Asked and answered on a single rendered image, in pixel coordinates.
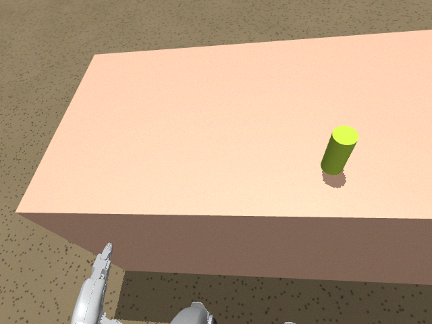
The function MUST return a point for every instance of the can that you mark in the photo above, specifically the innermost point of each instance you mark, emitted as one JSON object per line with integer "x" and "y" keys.
{"x": 341, "y": 144}

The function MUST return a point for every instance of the left robot hand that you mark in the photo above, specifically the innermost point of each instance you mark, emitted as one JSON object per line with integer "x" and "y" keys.
{"x": 89, "y": 305}

